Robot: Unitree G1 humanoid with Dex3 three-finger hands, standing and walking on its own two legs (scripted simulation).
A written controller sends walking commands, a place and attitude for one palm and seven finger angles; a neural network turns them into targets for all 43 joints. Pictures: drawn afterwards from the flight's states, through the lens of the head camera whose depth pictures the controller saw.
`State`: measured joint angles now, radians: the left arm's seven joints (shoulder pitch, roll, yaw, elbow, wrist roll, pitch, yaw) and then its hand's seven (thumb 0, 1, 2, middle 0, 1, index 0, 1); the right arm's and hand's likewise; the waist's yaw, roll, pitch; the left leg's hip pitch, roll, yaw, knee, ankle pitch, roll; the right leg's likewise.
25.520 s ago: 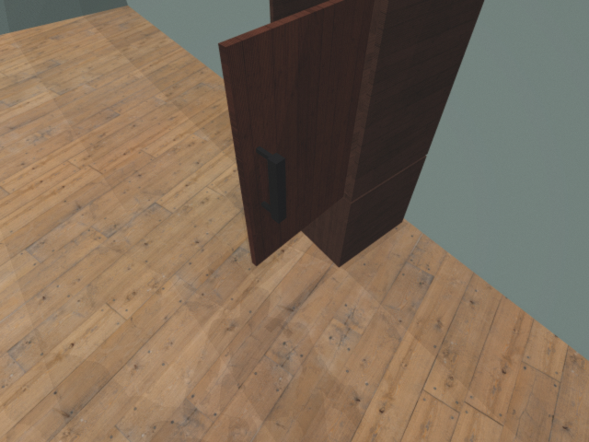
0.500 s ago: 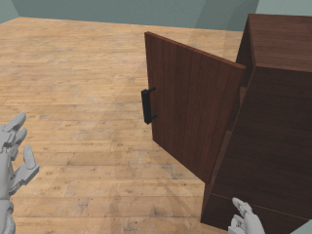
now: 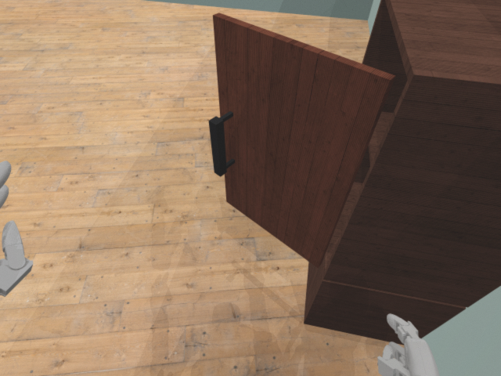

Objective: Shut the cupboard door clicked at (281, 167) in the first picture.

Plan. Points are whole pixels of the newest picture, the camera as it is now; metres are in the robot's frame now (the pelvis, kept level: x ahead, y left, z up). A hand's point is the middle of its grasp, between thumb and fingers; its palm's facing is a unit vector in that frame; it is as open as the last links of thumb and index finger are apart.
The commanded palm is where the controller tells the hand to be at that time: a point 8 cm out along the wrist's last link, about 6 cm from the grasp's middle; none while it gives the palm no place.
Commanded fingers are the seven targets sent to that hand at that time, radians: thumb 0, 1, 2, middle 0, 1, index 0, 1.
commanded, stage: step back with the hand held close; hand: left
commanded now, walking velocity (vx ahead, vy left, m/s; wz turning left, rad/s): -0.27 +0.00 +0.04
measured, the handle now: (224, 144) +0.66 +0.10 -0.04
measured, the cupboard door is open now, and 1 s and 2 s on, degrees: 60 60 60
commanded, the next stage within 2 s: stop stepping back and stand still in 1.42 s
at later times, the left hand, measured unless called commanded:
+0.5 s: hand out of the picture +0.16 +0.27 +0.17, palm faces +0.47 -0.76 -0.45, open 7.4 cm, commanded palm +0.09 +0.30 +0.18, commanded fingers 0.00 0.90 0.90 -0.20 -0.30 -0.20 -0.30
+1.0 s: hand out of the picture +0.11 +0.28 +0.18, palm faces +0.51 -0.74 -0.44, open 7.4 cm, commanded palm +0.06 +0.30 +0.18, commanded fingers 0.00 0.90 0.90 -0.20 -0.30 -0.20 -0.30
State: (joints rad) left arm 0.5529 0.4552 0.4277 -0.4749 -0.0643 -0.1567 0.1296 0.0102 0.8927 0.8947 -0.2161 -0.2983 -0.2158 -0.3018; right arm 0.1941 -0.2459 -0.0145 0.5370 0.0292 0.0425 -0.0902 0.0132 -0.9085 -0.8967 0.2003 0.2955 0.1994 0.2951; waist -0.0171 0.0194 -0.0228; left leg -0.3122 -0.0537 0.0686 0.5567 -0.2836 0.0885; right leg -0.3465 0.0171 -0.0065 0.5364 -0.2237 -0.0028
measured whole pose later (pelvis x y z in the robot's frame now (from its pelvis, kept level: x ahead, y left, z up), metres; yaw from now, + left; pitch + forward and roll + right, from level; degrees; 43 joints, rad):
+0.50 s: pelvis -0.05 +0.00 -0.02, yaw +0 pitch +0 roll -2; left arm 0.49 0.42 0.47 -0.52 -0.01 -0.23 0.14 0.01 0.89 0.90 -0.21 -0.30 -0.21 -0.30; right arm 0.24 -0.22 0.01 0.56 0.00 -0.02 -0.08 0.01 -0.91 -0.90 0.20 0.30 0.20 0.30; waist -0.01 -0.01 0.00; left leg -0.44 -0.04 0.07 0.73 -0.30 0.10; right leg -0.45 0.02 -0.02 0.67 -0.22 0.00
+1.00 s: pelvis -0.07 +0.00 +0.00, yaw +3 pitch +5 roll -4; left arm 0.54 0.43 0.50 -0.53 -0.03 -0.27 0.15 0.01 0.89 0.90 -0.22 -0.30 -0.22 -0.30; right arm 0.24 -0.19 -0.01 0.64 -0.02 -0.07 -0.08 0.01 -0.91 -0.90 0.20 0.30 0.20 0.30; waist 0.00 0.00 -0.08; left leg -0.52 0.01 0.02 0.61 -0.18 0.08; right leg -0.26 0.09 0.03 0.69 -0.35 0.00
